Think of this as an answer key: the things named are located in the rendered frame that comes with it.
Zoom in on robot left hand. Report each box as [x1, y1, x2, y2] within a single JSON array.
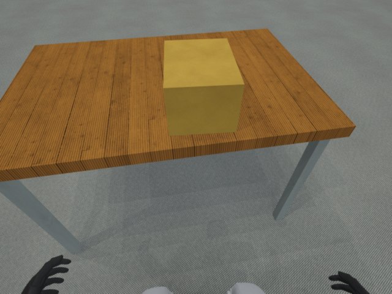
[[21, 255, 71, 294]]

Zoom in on robot right hand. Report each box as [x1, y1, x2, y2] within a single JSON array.
[[329, 271, 370, 294]]

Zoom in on carton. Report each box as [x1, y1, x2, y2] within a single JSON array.
[[163, 38, 244, 136]]

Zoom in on table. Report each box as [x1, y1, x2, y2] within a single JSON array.
[[0, 29, 356, 254]]

